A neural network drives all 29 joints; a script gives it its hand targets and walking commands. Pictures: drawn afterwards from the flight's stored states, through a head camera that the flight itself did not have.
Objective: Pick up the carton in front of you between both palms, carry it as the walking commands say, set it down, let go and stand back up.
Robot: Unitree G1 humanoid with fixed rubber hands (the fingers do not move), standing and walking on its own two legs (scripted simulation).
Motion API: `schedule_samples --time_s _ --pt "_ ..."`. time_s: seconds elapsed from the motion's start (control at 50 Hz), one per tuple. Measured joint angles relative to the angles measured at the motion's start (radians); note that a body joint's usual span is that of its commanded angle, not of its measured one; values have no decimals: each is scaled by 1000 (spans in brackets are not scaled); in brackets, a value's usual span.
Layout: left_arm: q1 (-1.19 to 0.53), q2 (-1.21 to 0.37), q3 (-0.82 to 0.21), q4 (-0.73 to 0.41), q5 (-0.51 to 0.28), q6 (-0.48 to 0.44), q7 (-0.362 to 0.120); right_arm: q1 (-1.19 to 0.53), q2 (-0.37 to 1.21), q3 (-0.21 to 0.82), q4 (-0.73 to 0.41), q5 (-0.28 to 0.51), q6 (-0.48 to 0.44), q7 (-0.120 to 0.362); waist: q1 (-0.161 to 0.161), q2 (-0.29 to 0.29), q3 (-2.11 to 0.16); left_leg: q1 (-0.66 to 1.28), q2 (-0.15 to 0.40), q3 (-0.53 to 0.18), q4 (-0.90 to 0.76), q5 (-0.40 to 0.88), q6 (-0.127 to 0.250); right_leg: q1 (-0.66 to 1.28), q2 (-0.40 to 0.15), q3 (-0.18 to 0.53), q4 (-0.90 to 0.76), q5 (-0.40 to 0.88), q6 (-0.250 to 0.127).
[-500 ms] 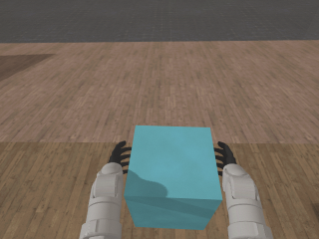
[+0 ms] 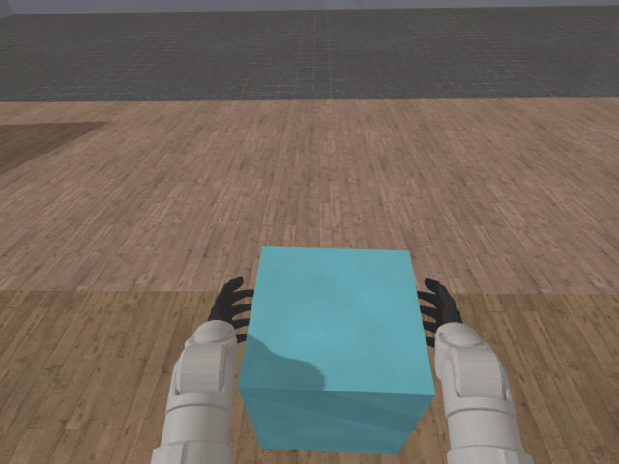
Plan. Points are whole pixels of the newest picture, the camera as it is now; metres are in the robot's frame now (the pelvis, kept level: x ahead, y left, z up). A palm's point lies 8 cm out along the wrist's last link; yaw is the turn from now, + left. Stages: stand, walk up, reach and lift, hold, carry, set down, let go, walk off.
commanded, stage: hold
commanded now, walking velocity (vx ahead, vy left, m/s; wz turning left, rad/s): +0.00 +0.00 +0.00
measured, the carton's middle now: (331, 354) +0.29 +0.00 -0.03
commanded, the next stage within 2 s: carry in 0.52 s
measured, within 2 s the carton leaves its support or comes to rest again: neither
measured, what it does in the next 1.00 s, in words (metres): walks ahead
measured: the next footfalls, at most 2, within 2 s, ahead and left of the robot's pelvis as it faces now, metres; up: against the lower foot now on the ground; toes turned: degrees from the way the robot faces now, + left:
left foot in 1.02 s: +0.16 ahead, +0.10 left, +0.00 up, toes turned +8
right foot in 1.34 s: +0.50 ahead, -0.09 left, +0.00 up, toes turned -9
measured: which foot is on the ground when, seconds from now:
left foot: down 0.00-0.90, up 0.92-1.00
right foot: down 0.00-1.00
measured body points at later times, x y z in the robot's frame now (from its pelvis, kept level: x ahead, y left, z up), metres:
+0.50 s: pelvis -0.01 +0.00 +0.00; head -0.06 +0.00 +0.45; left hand +0.29 +0.15 +0.04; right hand +0.29 -0.15 +0.04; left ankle +0.00 +0.13 -0.75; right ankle +0.01 -0.13 -0.75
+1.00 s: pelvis +0.13 +0.01 -0.02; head +0.11 +0.01 +0.43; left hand +0.40 +0.17 +0.05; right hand +0.42 -0.14 +0.06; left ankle +0.10 +0.10 -0.74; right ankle +0.01 -0.13 -0.75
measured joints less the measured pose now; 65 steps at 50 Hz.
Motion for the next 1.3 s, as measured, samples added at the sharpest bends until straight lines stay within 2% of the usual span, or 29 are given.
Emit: schedule_samples --time_s 0.16,0.5,0.56,0.62,0.72,0.8,0.88,0.92,0.96,0.98,1.0,1.02,1.04,1.1,1.14,1.2,1.3 --pt "-39 -8 30 32 24 30 -11 -39 9 -31 34 -25 29 12 1 0 13 12 0 3 7 2 -1 10 0 -1 10 1 -1" --pt "-73 -17 60 50 39 19 -19 -72 17 -59 49 -40 19 18 3 1 26 -4 1 3 26 1 -3 -4 3 -7 27 0 -2" --pt "-65 -15 52 37 33 26 -17 -65 15 -51 37 -30 26 13 -1 2 -23 -79 5 17 89 -41 -4 -75 -2 -26 85 -39 0" --pt "-41 -9 27 -5 12 45 -6 -41 9 -27 -4 -5 44 1 -4 3 -76 -148 24 52 159 -152 -2 -137 -20 -65 142 -135 -1" --pt "-14 -1 -16 -134 -42 119 25 -19 -10 13 -128 53 118 -20 -5 1 -130 -219 45 97 234 -142 -3 -202 -45 -102 209 -121 4" --pt "8 38 -42 -232 -93 232 48 -21 -10 55 -192 88 219 -50 6 -12 -173 -218 46 133 253 -182 -2 -240 -77 -138 284 -213 4" --pt "-3 53 -60 -294 -143 327 65 4 -25 77 -305 114 329 -76 4 27 -178 -219 78 123 293 -237 -6 -201 -63 -196 240 -200 9" --pt "-12 27 -74 -322 -140 360 79 29 -46 70 -369 138 368 -79 6 21 -173 -280 89 163 416 -215 -7 -179 -66 -219 232 -232 9" --pt "13 -2 -84 -376 -130 393 93 52 -52 54 -419 164 400 -78 12 -8 -167 -330 69 213 454 -313 -4 -146 -85 -224 199 -245 15" --pt "30 0 -96 -411 -129 410 98 55 -45 48 -438 172 413 -76 13 -23 -157 -341 55 238 411 -317 1 -127 -96 -222 182 -249 19" --pt "45 5 -100 -449 -131 427 101 55 -33 46 -455 174 422 -76 14 -36 -145 -336 42 267 324 -266 7 -111 -107 -217 175 -257 22" --pt "60 9 -96 -488 -134 440 102 51 -15 48 -469 170 427 -79 20 -46 -133 -312 31 289 251 -158 23 -105 -117 -210 198 -273 24" --pt "80 13 -82 -523 -140 448 101 50 1 59 -473 164 424 -79 25 -54 -128 -289 26 311 235 -108 44 -131 -134 -214 275 -285 23" --pt "106 15 -62 -562 -156 471 100 62 -8 108 -485 151 442 -80 15 -14 -117 -213 40 320 188 -167 68 -275 -104 -218 597 -320 3" --pt "97 15 -64 -564 -162 484 100 73 -11 110 -513 150 460 -84 2 13 -113 -152 51 310 111 -165 51 -367 -84 -240 677 -312 -14" --pt "75 12 -72 -567 -162 484 94 73 -11 96 -555 150 474 -88 -24 37 -103 -59 64 291 2 -151 39 -474 -72 -273 585 -223 -20" --pt "66 10 -89 -587 -147 475 90 62 -10 81 -586 158 476 -88 -42 39 -88 84 87 274 -35 -227 5 -507 -54 -342 250 4 -33"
